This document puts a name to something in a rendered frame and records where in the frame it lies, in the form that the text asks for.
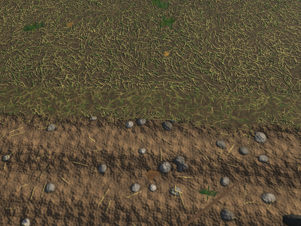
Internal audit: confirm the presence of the robot right hand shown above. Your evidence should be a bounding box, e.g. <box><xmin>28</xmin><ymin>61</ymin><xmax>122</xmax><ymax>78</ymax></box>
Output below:
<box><xmin>282</xmin><ymin>215</ymin><xmax>301</xmax><ymax>226</ymax></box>

